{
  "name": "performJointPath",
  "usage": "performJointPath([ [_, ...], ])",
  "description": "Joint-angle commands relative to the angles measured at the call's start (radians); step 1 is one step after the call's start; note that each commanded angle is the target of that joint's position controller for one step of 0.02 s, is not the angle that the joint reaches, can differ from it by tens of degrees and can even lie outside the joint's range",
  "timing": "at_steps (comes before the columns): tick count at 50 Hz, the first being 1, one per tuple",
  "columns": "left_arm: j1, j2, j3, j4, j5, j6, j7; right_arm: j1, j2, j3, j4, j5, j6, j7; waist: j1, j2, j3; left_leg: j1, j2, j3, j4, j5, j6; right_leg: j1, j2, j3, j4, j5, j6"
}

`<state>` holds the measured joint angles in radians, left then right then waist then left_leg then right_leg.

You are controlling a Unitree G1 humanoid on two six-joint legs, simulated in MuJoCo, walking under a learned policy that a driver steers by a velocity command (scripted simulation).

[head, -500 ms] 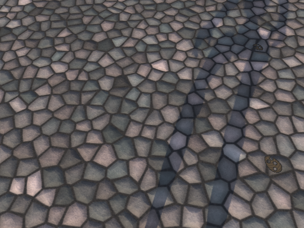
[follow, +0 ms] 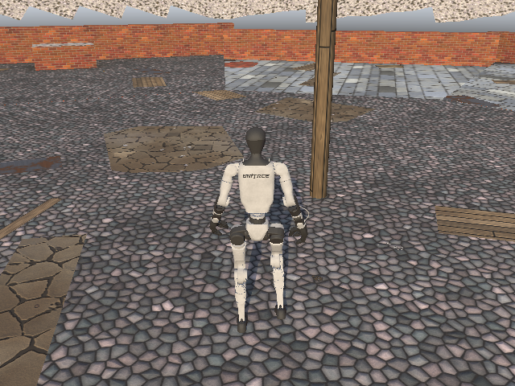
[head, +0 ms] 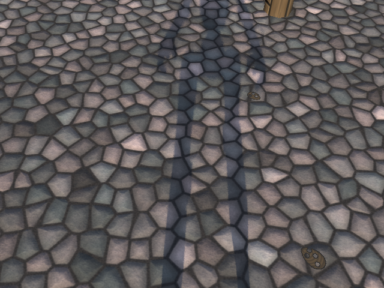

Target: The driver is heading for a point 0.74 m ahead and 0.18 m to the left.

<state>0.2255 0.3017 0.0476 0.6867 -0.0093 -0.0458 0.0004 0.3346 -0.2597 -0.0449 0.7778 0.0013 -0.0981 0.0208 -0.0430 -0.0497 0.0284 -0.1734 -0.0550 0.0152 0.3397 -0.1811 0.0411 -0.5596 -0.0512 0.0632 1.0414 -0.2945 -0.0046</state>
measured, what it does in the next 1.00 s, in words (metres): walks ahead, turning left: right foot, then left foot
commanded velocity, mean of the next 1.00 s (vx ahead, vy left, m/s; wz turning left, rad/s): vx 0.50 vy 0.00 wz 0.33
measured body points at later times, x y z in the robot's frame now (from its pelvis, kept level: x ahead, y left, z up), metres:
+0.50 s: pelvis +0.26 -0.06 +0.00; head +0.28 -0.07 +0.45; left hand +0.32 +0.22 -0.10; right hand +0.40 -0.33 -0.12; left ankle +0.27 +0.10 -0.66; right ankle +0.27 -0.15 -0.74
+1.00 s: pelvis +0.51 +0.04 -0.01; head +0.54 +0.06 +0.44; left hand +0.53 +0.36 -0.11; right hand +0.72 -0.17 -0.11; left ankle +0.51 +0.12 -0.74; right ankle +0.56 -0.12 -0.66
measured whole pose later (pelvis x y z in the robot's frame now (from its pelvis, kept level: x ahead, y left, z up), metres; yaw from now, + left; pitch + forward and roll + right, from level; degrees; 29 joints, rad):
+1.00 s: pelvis +0.51 +0.04 -0.01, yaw +25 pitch +1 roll +0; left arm 0.17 0.31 0.05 0.74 0.00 -0.11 -0.01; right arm 0.27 -0.29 -0.07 0.68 0.01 -0.04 0.03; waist -0.02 -0.02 0.06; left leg -0.28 -0.10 -0.02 0.42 -0.16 0.09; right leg -0.52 -0.08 0.06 1.11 -0.35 0.02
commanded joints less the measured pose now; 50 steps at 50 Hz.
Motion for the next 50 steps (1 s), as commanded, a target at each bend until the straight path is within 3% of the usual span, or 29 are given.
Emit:
performJointPath([
  [1, -0.061, 0.024, -0.002, -0.089, 0.006, -0.022, -0.006, -0.025, -0.170, -0.038, -0.047, 0.009, -0.011, -0.006, 0.009, 0.149, 0.000, 0.091, 0.271, -0.230, -0.188, 0.208, 0.188, -0.125, -0.048, -0.001, -0.163, 0.102, 0.018],
  [5, -0.185, 0.014, -0.009, -0.107, -0.001, -0.034, -0.021, 0.023, -0.188, -0.037, -0.016, 0.018, 0.003, -0.010, -0.037, 0.121, 0.014, 0.082, 0.242, -0.140, -0.197, 0.221, 0.158, -0.039, -0.019, -0.040, -0.388, 0.289, 0.020],
  [8, -0.262, 0.025, -0.005, -0.133, -0.010, -0.041, -0.034, 0.080, -0.193, -0.037, 0.017, 0.024, 0.016, -0.012, -0.053, 0.126, 0.034, 0.113, 0.272, -0.151, -0.178, 0.223, 0.147, 0.000, 0.001, -0.042, -0.467, 0.310, 0.005],
  [11, -0.248, 0.060, 0.010, -0.140, -0.009, -0.053, -0.043, 0.084, -0.217, -0.044, 0.031, 0.029, 0.034, -0.020, -0.008, 0.138, 0.030, 0.166, 0.303, -0.190, -0.111, 0.296, 0.122, 0.075, 0.022, -0.033, -0.539, 0.232, -0.028],
  [12, -0.182, 0.082, 0.023, -0.123, -0.007, -0.056, -0.040, 0.065, -0.229, -0.047, 0.029, 0.030, 0.038, -0.023, 0.039, 0.137, -0.005, 0.154, 0.288, -0.177, -0.040, 0.402, 0.106, 0.185, 0.039, -0.048, -0.575, 0.227, -0.046],
  [13, -0.056, 0.121, 0.045, -0.085, -0.001, -0.056, -0.030, 0.059, -0.217, -0.042, 0.025, 0.026, 0.040, -0.024, 0.102, 0.120, -0.089, 0.106, 0.239, -0.143, 0.106, 0.484, 0.080, 0.382, 0.047, -0.060, -0.596, 0.238, -0.070],
  [14, 0.119, 0.183, 0.066, -0.055, 0.015, -0.053, -0.017, 0.040, -0.166, -0.020, -0.003, 0.007, 0.036, -0.024, 0.181, 0.062, -0.233, -0.064, 0.184, -0.107, 0.365, 0.314, 0.041, 0.668, -0.092, 0.066, -0.550, 0.245, -0.125],
  [15, 0.194, 0.271, 0.084, -0.039, 0.027, -0.040, -0.012, 0.165, -0.040, 0.017, -0.029, 0.006, 0.022, -0.025, 0.139, -0.205, -0.384, -0.430, 0.032, -0.034, 0.725, -0.266, -0.029, 0.998, -0.355, 0.473, -0.605, 0.111, -0.260],
  [16, 0.205, 0.182, 0.064, -0.033, 0.019, -0.036, -0.014, 0.149, -0.121, -0.002, -0.012, 0.033, 0.012, -0.024, 0.165, -0.179, -0.386, -0.541, 0.049, -0.143, 0.882, -0.398, -0.033, 0.944, -0.369, 0.627, -0.706, -0.067, -0.285],
  [17, 0.144, 0.131, 0.047, -0.030, 0.009, -0.038, -0.013, 0.063, -0.184, -0.024, -0.031, 0.052, 0.011, -0.024, 0.156, -0.116, -0.220, -0.600, 0.093, -0.144, 0.922, -0.321, -0.027, 0.819, -0.333, 0.483, -0.733, -0.076, -0.243],
  [19, 0.032, 0.068, 0.027, -0.024, 0.012, -0.045, -0.017, -0.011, -0.164, -0.029, -0.045, 0.032, 0.021, -0.027, 0.100, -0.054, -0.082, -0.552, 0.155, -0.118, 0.856, -0.181, -0.033, 0.597, -0.250, 0.277, -0.794, 0.061, -0.203],
  [21, -0.014, 0.048, 0.027, -0.013, 0.025, -0.062, -0.021, 0.017, -0.126, -0.029, -0.034, 0.028, 0.045, -0.024, 0.053, -0.062, -0.040, -0.453, 0.184, -0.125, 0.817, -0.113, -0.040, 0.468, -0.213, 0.150, -0.852, 0.201, -0.191],
  [22, -0.028, 0.059, 0.032, 0.000, 0.023, -0.069, -0.020, 0.026, -0.101, -0.026, -0.037, 0.030, 0.056, -0.023, 0.034, -0.060, -0.037, -0.443, 0.187, -0.120, 0.805, -0.097, -0.049, 0.439, -0.219, 0.116, -0.879, 0.225, -0.203],
  [24, -0.037, 0.071, 0.040, 0.020, 0.023, -0.081, -0.017, -0.009, -0.097, -0.030, -0.052, 0.026, 0.071, -0.025, 0.027, -0.024, -0.004, -0.473, 0.191, -0.131, 0.766, -0.034, -0.057, 0.415, -0.214, 0.040, -0.911, 0.285, -0.201],
  [27, -0.020, 0.098, 0.048, 0.049, 0.023, -0.080, -0.008, -0.071, -0.081, -0.025, -0.080, 0.021, 0.069, -0.014, 0.039, -0.007, 0.016, -0.505, 0.188, -0.128, 0.610, 0.118, -0.060, 0.443, -0.198, -0.065, -0.924, 0.341, -0.189],
  [30, 0.007, 0.124, 0.053, 0.069, 0.018, -0.070, 0.002, -0.174, -0.070, -0.017, -0.111, 0.022, 0.060, 0.007, 0.081, 0.019, 0.043, -0.481, 0.175, -0.072, 0.450, 0.230, -0.047, 0.466, -0.187, -0.151, -0.931, 0.363, -0.171],
  [35, 0.092, 0.162, 0.066, 0.117, -0.004, -0.037, 0.005, -0.324, -0.068, -0.010, -0.193, 0.022, 0.059, 0.035, 0.130, 0.028, 0.084, -0.531, 0.153, -0.003, 0.309, 0.169, -0.003, 0.631, -0.231, -0.210, -0.876, 0.443, -0.150],
  [38, 0.083, 0.198, 0.075, 0.119, -0.014, -0.015, 0.012, -0.300, -0.101, -0.028, -0.221, 0.020, 0.066, 0.044, 0.083, -0.019, 0.024, -0.417, 0.079, 0.074, 0.288, 0.027, 0.048, 0.691, -0.236, -0.255, -0.719, 0.848, -0.119],
  [39, 0.076, 0.212, 0.078, 0.116, -0.018, -0.007, 0.016, -0.231, -0.129, -0.044, -0.211, 0.020, 0.071, 0.043, 0.037, -0.036, -0.027, -0.316, 0.038, 0.099, 0.290, -0.020, 0.072, 0.689, -0.229, -0.269, -0.601, 0.999, -0.108],
  [40, 0.060, 0.215, 0.077, 0.110, -0.022, 0.000, 0.021, -0.097, -0.170, -0.070, -0.181, 0.022, 0.074, 0.035, -0.044, -0.027, -0.101, -0.130, -0.005, 0.110, 0.240, 0.006, 0.105, 0.633, -0.203, -0.293, -0.418, 1.031, -0.084],
  [41, 0.057, 0.194, 0.066, 0.099, -0.013, -0.004, 0.026, 0.078, -0.236, -0.105, -0.137, 0.024, 0.084, 0.017, -0.130, 0.025, -0.188, 0.174, 0.022, 0.013, 0.196, 0.050, 0.152, 0.427, -0.167, -0.298, -0.153, 0.833, -0.042],
  [42, 0.154, 0.040, 0.017, 0.041, 0.032, -0.027, 0.010, 0.077, -0.360, -0.126, -0.133, 0.033, 0.082, 0.003, -0.021, 0.306, -0.261, 0.553, 0.301, -0.520, 0.162, -0.039, 0.333, -0.069, 0.017, -0.261, 0.222, -0.129, 0.029],
  [43, 0.082, 0.085, 0.015, 0.027, 0.006, -0.068, -0.004, 0.102, -0.298, -0.103, -0.171, 0.024, 0.064, 0.007, -0.071, 0.218, -0.424, 0.632, 0.407, -0.867, -0.013, -0.192, 0.417, -0.204, 0.090, -0.003, 0.377, -0.314, 0.028],
  [44, -0.037, 0.150, 0.033, -0.006, -0.035, -0.090, -0.014, 0.072, -0.232, -0.083, -0.160, 0.014, 0.049, 0.011, -0.098, 0.151, -0.283, 0.547, 0.372, -0.717, -0.048, -0.141, 0.346, -0.289, 0.032, 0.035, 0.364, -0.218, 0.003],
  [45, -0.054, 0.135, 0.025, -0.018, -0.032, -0.101, -0.011, 0.019, -0.207, -0.076, -0.159, 0.017, 0.041, 0.010, -0.053, 0.091, -0.186, 0.403, 0.330, -0.592, -0.047, -0.061, 0.306, -0.265, -0.011, 0.031, 0.271, -0.131, -0.011],
  [46, -0.057, 0.128, 0.028, -0.004, -0.003, -0.101, -0.003, -0.051, -0.172, -0.064, -0.168, 0.017, 0.040, 0.009, -0.008, 0.031, -0.110, 0.257, 0.285, -0.487, -0.062, 0.052, 0.270, -0.202, -0.042, 0.022, 0.177, -0.081, -0.007],
  [47, -0.031, 0.138, 0.034, -0.002, 0.010, -0.092, -0.002, -0.090, -0.160, -0.058, -0.184, 0.003, 0.037, 0.004, 0.032, 0.081, -0.094, 0.153, 0.270, -0.443, -0.076, 0.171, 0.276, -0.123, -0.060, 0.032, 0.129, -0.048, 0.005],
  [48, -0.009, 0.139, 0.037, 0.002, 0.015, -0.080, -0.003, -0.111, -0.157, -0.056, -0.194, -0.001, 0.036, 0.001, 0.053, 0.083, -0.084, 0.096, 0.254, -0.418, -0.093, 0.228, 0.278, -0.077, -0.065, 0.033, 0.096, -0.039, 0.021],
  [50, -0.007, 0.109, 0.031, 0.005, 0.023, -0.062, -0.003, -0.113, -0.169, -0.060, -0.186, 0.006, 0.033, -0.009, 0.067, 0.066, -0.066, -0.002, 0.224, -0.347, -0.116, 0.279, 0.271, -0.036, -0.057, 0.005, 0.003, -0.006, 0.052],
])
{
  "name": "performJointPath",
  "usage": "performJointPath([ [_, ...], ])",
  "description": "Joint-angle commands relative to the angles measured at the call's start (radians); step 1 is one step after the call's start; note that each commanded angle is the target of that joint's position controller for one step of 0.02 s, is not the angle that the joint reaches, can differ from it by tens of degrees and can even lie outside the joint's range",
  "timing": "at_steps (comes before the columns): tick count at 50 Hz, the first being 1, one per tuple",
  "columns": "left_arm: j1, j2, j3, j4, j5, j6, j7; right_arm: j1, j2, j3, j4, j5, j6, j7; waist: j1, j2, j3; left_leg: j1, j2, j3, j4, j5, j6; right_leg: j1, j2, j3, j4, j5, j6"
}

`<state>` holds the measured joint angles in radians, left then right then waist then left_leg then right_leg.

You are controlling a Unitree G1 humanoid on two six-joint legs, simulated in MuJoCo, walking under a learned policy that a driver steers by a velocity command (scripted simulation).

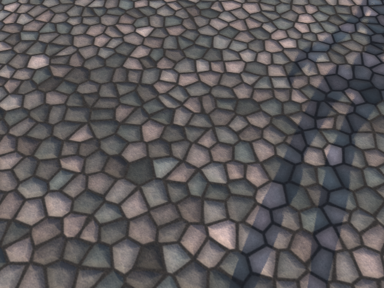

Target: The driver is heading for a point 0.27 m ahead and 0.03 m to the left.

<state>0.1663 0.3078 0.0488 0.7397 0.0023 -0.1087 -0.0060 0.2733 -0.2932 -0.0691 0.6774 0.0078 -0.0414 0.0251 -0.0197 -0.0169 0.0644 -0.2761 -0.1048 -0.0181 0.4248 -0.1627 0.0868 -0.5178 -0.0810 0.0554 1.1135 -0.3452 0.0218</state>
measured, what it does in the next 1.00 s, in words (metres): walks ahead: right foot, then left foot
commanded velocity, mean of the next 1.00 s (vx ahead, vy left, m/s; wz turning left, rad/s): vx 0.15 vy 0.00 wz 0.17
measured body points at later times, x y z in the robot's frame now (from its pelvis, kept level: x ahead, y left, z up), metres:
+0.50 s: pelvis +0.20 -0.06 -0.01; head +0.24 -0.06 +0.44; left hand +0.32 +0.20 -0.12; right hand +0.34 -0.32 -0.13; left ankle +0.16 +0.09 -0.71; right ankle +0.30 -0.14 -0.74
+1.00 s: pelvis +0.25 -0.03 +0.00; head +0.26 -0.03 +0.44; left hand +0.33 +0.24 -0.13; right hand +0.37 -0.27 -0.14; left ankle +0.20 +0.10 -0.74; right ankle +0.30 -0.14 -0.74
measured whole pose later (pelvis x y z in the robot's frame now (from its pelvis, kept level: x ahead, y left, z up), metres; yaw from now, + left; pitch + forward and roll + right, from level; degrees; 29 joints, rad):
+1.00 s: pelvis +0.25 -0.03 +0.00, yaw +8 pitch -2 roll +0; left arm 0.11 0.25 0.02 0.96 0.00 0.00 0.01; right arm 0.24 -0.23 -0.03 0.87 -0.01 -0.01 -0.03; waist 0.00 0.00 0.04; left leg -0.16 0.00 -0.05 0.53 -0.34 -0.02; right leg -0.26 0.01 0.01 0.52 -0.23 0.00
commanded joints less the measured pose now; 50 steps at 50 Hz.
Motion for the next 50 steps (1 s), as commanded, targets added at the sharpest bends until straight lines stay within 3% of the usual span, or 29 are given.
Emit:
performJointPath([
  [1, 0.022, 0.085, 0.023, -0.059, 0.014, 0.007, 0.005, -0.039, -0.152, -0.040, -0.079, 0.002, -0.024, -0.020, 0.037, 0.038, -0.083, 0.063, 0.261, -0.285, -0.207, 0.277, 0.220, -0.079, -0.019, 0.001, -0.137, 0.086, 0.041],
  [5, -0.126, 0.042, 0.001, -0.091, 0.015, 0.006, -0.004, 0.008, -0.170, -0.046, -0.049, 0.006, -0.012, -0.040, -0.021, 0.084, -0.050, -0.010, 0.182, -0.178, -0.172, 0.291, 0.140, 0.017, 0.047, -0.028, -0.459, 0.382, 0.055],
  [8, -0.170, 0.057, 0.006, -0.103, 0.007, -0.004, -0.018, 0.073, -0.161, -0.042, -0.009, 0.008, 0.000, -0.046, -0.050, 0.109, -0.081, 0.045, 0.201, -0.202, -0.108, 0.317, 0.101, 0.076, 0.083, -0.021, -0.555, 0.491, 0.033],
  [11, -0.136, 0.093, 0.024, -0.097, 0.015, -0.010, -0.025, 0.065, -0.140, -0.036, 0.002, 0.003, 0.007, -0.052, -0.021, 0.132, -0.104, 0.145, 0.238, -0.268, 0.007, 0.337, 0.069, 0.102, 0.081, 0.007, -0.612, 0.425, -0.016],
  [13, -0.040, 0.109, 0.034, -0.070, 0.032, -0.019, -0.020, 0.032, -0.104, -0.025, -0.007, -0.001, 0.009, -0.053, 0.038, 0.114, -0.143, 0.140, 0.176, -0.253, 0.150, 0.367, 0.022, 0.260, 0.061, -0.013, -0.699, 0.574, -0.058],
  [14, 0.014, 0.166, 0.041, -0.077, 0.051, -0.024, -0.016, 0.077, -0.058, -0.008, -0.025, -0.018, 0.005, -0.051, 0.034, -0.003, -0.259, 0.039, 0.104, -0.219, 0.345, 0.147, -0.026, 0.484, -0.093, 0.114, -0.627, 0.940, -0.120],
  [15, 0.066, 0.165, 0.042, -0.058, 0.054, -0.005, -0.015, 0.236, -0.028, 0.007, 0.008, -0.001, 0.005, -0.051, 0.012, -0.228, -0.400, -0.168, 0.005, -0.155, 0.631, -0.433, -0.103, 0.737, -0.305, 0.382, -0.615, 1.080, -0.313],
  [16, 0.089, 0.099, 0.026, -0.044, 0.017, 0.009, -0.024, 0.264, -0.101, -0.004, 0.028, 0.003, 0.015, -0.049, 0.018, -0.187, -0.435, -0.213, 0.036, -0.200, 0.730, -0.549, -0.126, 0.715, -0.322, 0.510, -0.662, 0.838, -0.333],
  [17, 0.042, 0.074, 0.016, -0.049, 0.001, 0.019, -0.028, 0.178, -0.145, -0.019, 0.025, 0.010, 0.034, -0.053, 0.033, -0.107, -0.327, -0.254, 0.065, -0.197, 0.785, -0.501, -0.146, 0.626, -0.279, 0.448, -0.694, 0.640, -0.296],
  [18, -0.013, 0.055, 0.005, -0.053, 0.006, 0.030, -0.029, 0.112, -0.144, -0.021, 0.020, 0.009, 0.053, -0.061, 0.027, -0.057, -0.257, -0.263, 0.089, -0.161, 0.768, -0.459, -0.159, 0.528, -0.234, 0.384, -0.731, 0.490, -0.261],
  [19, -0.061, 0.040, -0.004, -0.054, 0.013, 0.037, -0.030, 0.067, -0.139, -0.021, 0.007, -0.005, 0.071, -0.066, 0.018, -0.052, -0.185, -0.230, 0.115, -0.143, 0.702, -0.417, -0.164, 0.405, -0.198, 0.331, -0.768, 0.427, -0.234],
  [20, -0.110, 0.045, -0.005, -0.050, 0.019, 0.046, -0.028, 0.076, -0.110, -0.018, 0.007, -0.002, 0.085, -0.068, -0.020, -0.103, -0.156, -0.178, 0.145, -0.126, 0.609, -0.383, -0.168, 0.328, -0.170, 0.289, -0.801, 0.324, -0.223],
  [21, -0.134, 0.053, -0.001, -0.047, 0.023, 0.054, -0.026, 0.080, -0.090, -0.011, 0.018, -0.002, 0.091, -0.070, -0.021, -0.128, -0.129, -0.109, 0.140, -0.084, 0.509, -0.365, -0.171, 0.254, -0.120, 0.226, -0.828, 0.296, -0.207],
  [22, -0.136, 0.056, 0.002, -0.041, 0.026, 0.059, -0.021, 0.084, -0.068, -0.006, 0.029, -0.005, 0.089, -0.072, -0.019, -0.138, -0.134, -0.056, 0.131, -0.059, 0.433, -0.348, -0.170, 0.232, -0.098, 0.186, -0.831, 0.310, -0.204],
  [24, -0.114, 0.066, 0.005, -0.024, 0.018, 0.065, -0.013, 0.078, -0.047, 0.002, 0.044, -0.010, 0.083, -0.071, -0.007, -0.133, -0.170, 0.020, 0.131, -0.044, 0.298, -0.262, -0.161, 0.250, -0.099, 0.164, -0.821, 0.318, -0.217],
  [27, -0.126, 0.061, -0.001, -0.007, 0.003, 0.075, -0.006, 0.079, -0.042, 0.003, 0.071, -0.018, 0.080, -0.062, -0.025, -0.099, -0.170, 0.158, 0.120, -0.017, 0.081, -0.031, -0.126, 0.198, -0.083, 0.144, -0.817, 0.102, -0.189],
  [28, -0.106, 0.040, -0.010, 0.005, 0.004, 0.074, -0.007, 0.052, -0.049, 0.004, 0.062, -0.031, 0.079, -0.060, -0.020, -0.080, -0.149, 0.192, 0.138, -0.041, 0.036, 0.012, -0.106, 0.156, -0.062, 0.137, -0.826, -0.015, -0.147],
  [29, -0.090, 0.028, -0.017, 0.017, 0.012, 0.072, -0.010, 0.023, -0.075, 0.003, 0.043, -0.039, 0.078, -0.063, -0.007, -0.045, -0.123, 0.199, 0.196, -0.102, 0.008, 0.018, -0.079, 0.121, -0.036, 0.119, -0.812, -0.115, -0.100],
  [30, -0.070, 0.044, -0.009, 0.016, 0.015, 0.074, -0.011, 0.004, -0.135, -0.013, 0.056, -0.030, 0.078, -0.064, 0.038, 0.053, -0.066, 0.075, 0.187, -0.103, 0.024, -0.154, -0.045, 0.145, 0.029, 0.050, -0.804, -0.130, -0.064],
  [32, -0.096, 0.044, -0.010, 0.023, 0.015, 0.075, -0.007, -0.013, -0.069, 0.002, 0.062, -0.034, 0.059, -0.061, 0.021, 0.067, -0.041, -0.016, 0.169, -0.091, -0.010, -0.225, -0.059, 0.229, 0.040, 0.030, -0.743, -0.038, -0.052],
  [34, -0.072, 0.034, -0.012, 0.044, 0.011, 0.077, 0.000, -0.023, -0.056, 0.005, 0.069, -0.030, 0.040, -0.060, 0.028, 0.079, -0.048, 0.001, 0.165, -0.087, -0.004, -0.115, -0.081, 0.248, 0.045, 0.019, -0.709, 0.056, -0.066],
  [40, -0.060, 0.032, -0.011, 0.096, 0.005, 0.083, 0.002, 0.004, -0.062, 0.006, 0.100, -0.019, 0.024, -0.061, 0.024, 0.047, -0.088, 0.036, 0.159, -0.079, 0.027, 0.050, -0.083, 0.313, 0.051, -0.001, -0.650, 0.288, -0.065],
  [50, -0.075, 0.046, -0.004, 0.189, -0.002, 0.107, 0.020, 0.003, -0.050, 0.012, 0.169, -0.015, 0.026, -0.062, 0.025, 0.021, -0.084, 0.059, 0.143, -0.056, 0.014, 0.103, -0.084, 0.359, 0.048, 0.003, -0.645, 0.358, -0.059],
])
